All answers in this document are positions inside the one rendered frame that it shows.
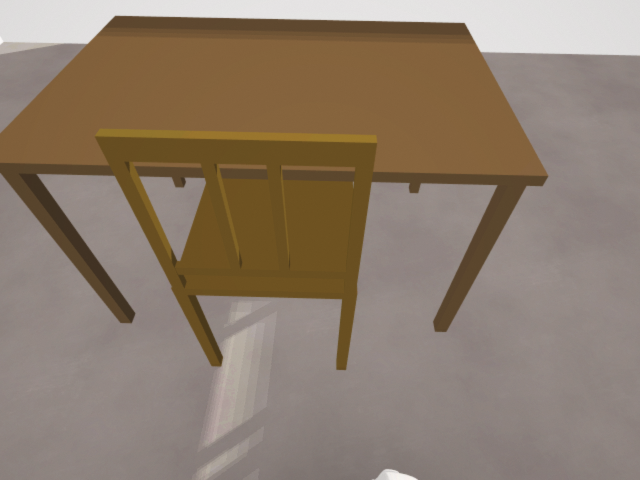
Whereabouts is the table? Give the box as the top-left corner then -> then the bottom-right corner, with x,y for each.
0,16 -> 548,332

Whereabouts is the right robot shin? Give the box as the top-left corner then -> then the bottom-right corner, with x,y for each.
377,469 -> 399,478

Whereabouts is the chair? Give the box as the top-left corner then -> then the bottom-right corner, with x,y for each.
95,129 -> 377,370

